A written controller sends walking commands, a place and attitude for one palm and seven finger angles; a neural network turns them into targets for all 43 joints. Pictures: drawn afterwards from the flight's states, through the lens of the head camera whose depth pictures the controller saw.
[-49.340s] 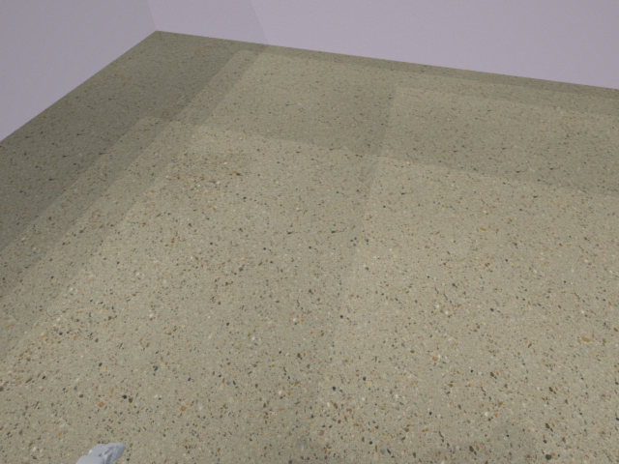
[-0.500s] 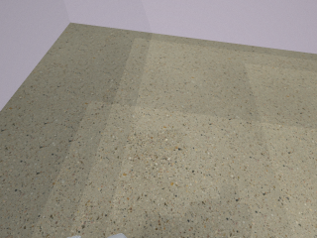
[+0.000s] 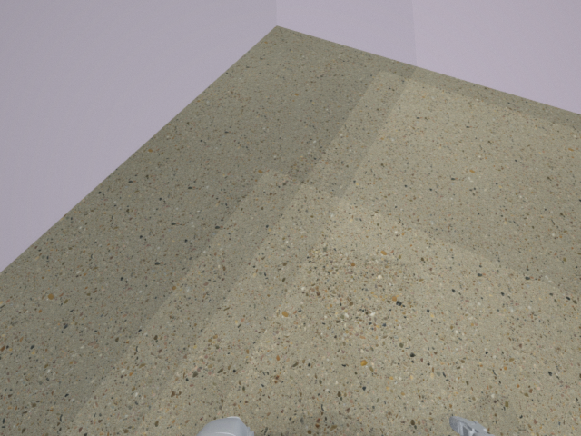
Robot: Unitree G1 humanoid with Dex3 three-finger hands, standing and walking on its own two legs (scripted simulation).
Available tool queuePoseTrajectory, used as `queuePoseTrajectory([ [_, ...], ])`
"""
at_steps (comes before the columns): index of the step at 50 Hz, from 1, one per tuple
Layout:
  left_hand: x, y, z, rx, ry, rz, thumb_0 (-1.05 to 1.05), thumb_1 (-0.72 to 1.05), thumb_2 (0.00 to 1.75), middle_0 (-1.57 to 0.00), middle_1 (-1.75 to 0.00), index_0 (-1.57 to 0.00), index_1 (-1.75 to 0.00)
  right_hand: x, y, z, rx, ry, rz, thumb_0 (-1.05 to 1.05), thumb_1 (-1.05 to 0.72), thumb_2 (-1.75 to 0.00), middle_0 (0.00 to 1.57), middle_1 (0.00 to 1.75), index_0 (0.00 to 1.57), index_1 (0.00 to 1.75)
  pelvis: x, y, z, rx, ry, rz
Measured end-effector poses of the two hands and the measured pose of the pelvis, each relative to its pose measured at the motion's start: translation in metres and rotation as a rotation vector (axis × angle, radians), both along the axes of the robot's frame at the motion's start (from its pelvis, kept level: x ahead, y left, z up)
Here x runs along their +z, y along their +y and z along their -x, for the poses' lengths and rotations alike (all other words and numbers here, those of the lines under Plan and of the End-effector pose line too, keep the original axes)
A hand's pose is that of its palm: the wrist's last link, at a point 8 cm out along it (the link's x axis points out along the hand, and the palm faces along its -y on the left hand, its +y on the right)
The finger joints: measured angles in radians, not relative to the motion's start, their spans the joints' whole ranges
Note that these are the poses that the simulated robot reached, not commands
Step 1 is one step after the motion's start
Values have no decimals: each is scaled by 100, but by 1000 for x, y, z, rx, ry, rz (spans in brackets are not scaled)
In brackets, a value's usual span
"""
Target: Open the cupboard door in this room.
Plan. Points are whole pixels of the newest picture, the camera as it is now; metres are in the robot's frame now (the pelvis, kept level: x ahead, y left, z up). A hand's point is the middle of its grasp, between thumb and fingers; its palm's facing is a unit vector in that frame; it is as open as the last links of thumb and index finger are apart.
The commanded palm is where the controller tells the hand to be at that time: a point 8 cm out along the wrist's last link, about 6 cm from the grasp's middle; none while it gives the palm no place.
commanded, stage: turn to face it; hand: left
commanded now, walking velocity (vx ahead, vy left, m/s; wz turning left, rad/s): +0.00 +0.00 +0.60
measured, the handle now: out of the picture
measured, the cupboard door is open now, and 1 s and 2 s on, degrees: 39 39 39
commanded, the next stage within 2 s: none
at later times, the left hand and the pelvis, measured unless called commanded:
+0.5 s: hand out of the picture +0.05 +0.19 -0.16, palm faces +0.30 -0.91 -0.28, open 7.4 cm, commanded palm none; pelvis +0.02 -0.03 +0.00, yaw +18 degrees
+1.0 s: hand out of the picture +0.01 +0.21 -0.16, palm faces +0.57 -0.76 -0.30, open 7.4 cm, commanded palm none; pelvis +0.04 -0.04 -0.01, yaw +36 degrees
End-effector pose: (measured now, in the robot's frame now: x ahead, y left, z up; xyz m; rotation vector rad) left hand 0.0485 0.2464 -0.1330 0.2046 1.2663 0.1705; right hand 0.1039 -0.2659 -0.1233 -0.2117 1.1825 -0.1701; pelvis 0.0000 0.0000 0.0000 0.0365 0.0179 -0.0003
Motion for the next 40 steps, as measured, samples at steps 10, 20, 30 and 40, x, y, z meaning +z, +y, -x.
queuePoseTrajectory([
  [10,-12,25,26,166,36,-15,1,91,89,-20,-30,-20,-30,-3,29,-38,168,-23,20,0,-91,-90,20,29,20,30,-8,1,-4,125,-7,38],
  [20,9,0,8,218,-115,-84,1,91,89,-20,-30,-20,-30,-28,5,-43,213,71,-36,0,-90,-90,20,30,21,30,-12,-32,-12,253,-9,25],
  [30,-2,-23,47,346,-67,13,1,90,89,-20,-30,-21,-30,-5,27,-83,344,66,-4,0,-91,-90,20,29,20,30,-1,-25,-19,385,-4,6],
  [40,-15,4,88,512,-14,9,1,91,89,-20,-30,-20,-30,0,66,-105,497,25,44,0,-91,-90,20,29,20,30,-5,-14,-18,504,-5,47],
])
